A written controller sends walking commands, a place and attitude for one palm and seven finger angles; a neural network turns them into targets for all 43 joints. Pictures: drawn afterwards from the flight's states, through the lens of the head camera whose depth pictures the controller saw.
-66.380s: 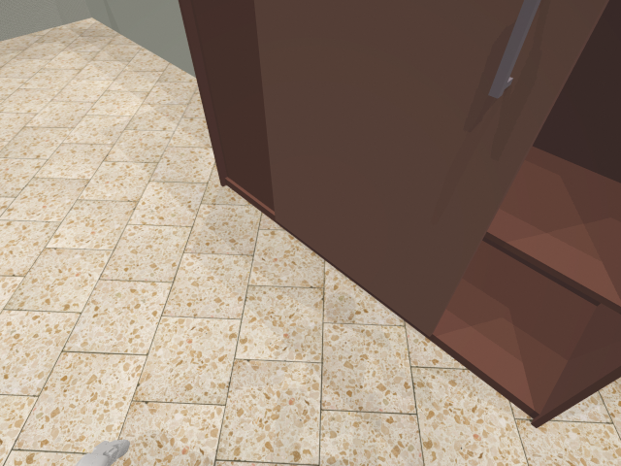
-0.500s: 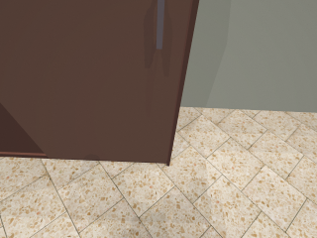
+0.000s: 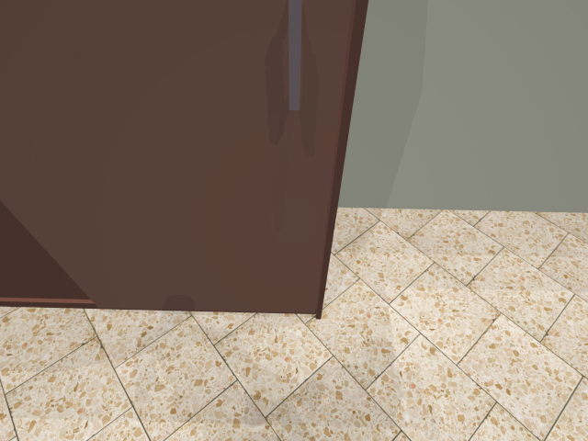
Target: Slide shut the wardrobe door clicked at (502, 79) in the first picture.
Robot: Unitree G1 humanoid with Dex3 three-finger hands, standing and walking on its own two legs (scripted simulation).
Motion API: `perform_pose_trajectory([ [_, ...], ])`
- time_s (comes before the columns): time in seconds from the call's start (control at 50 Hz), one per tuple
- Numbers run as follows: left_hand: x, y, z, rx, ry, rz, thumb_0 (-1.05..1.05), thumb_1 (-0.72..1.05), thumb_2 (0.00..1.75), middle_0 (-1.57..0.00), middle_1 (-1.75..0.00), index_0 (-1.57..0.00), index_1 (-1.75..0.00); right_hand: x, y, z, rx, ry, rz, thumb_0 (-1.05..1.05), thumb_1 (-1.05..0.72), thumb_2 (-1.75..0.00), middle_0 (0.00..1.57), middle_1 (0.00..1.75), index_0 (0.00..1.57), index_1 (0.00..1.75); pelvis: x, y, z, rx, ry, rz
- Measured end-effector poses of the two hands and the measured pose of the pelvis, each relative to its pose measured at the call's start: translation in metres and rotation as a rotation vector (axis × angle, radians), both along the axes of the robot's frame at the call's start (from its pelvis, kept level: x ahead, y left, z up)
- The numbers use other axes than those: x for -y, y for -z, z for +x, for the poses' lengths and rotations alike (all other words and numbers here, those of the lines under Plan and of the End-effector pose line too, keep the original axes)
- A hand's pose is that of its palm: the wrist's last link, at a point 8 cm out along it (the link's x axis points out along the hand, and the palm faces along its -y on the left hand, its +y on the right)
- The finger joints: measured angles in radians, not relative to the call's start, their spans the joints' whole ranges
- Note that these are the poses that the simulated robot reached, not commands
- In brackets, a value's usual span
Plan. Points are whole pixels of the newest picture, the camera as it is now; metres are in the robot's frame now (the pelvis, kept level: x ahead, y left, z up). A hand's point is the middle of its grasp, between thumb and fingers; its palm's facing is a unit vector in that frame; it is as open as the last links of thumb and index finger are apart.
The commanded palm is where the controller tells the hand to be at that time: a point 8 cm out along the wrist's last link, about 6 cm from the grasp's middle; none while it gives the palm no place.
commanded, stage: let the arm hang, fingers relaxed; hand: left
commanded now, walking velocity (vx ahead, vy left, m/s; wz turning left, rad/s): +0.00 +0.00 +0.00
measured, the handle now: (295, 51) +0.61 +0.04 +0.23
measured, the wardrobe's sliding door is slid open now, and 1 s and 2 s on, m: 0.00 0.00 0.00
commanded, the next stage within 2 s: look to check the result in 0.18 s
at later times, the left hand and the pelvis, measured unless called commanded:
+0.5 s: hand out of the picture +0.11 +0.23 -0.15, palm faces -0.04 -0.94 -0.33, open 7.4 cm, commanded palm none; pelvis +0.02 -0.01 +0.00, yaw +0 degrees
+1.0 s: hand out of the picture +0.13 +0.22 -0.15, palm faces -0.05 -0.95 -0.32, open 7.4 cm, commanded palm none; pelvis +0.04 -0.02 +0.00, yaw -1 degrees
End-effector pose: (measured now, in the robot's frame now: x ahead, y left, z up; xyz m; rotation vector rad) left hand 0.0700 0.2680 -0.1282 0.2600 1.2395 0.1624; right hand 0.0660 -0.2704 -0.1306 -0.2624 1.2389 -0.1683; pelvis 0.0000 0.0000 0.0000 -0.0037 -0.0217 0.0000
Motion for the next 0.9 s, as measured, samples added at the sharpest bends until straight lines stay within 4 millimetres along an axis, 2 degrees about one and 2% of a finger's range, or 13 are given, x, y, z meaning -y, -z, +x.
perform_pose_trajectory([
  [0.18,-0.001,-0.005,0.024,0.026,0.020,0.009,0.00,0.90,0.90,-0.20,-0.29,-0.21,-0.30,0.014,-0.008,0.023,0.024,-0.014,-0.026,0.01,-0.91,-0.90,0.20,0.30,0.20,0.30,0.004,-0.002,0.009,-0.002,0.002,0.001],
  [0.48,-0.009,-0.011,0.032,-0.015,0.018,0.052,0.00,0.90,0.90,-0.20,-0.29,-0.21,-0.30,0.019,-0.002,0.024,-0.038,-0.010,-0.014,0.01,-0.91,-0.90,0.20,0.30,0.20,0.30,0.010,-0.004,0.024,-0.009,0.004,0.003],
  [0.9,0.004,-0.010,0.052,0.012,0.031,0.035,0.00,0.90,0.90,-0.20,-0.29,-0.21,-0.30,0.030,-0.008,0.040,-0.007,0.000,-0.030,0.01,-0.91,-0.90,0.20,0.30,0.20,0.30,0.016,-0.005,0.036,-0.004,0.014,0.004],
])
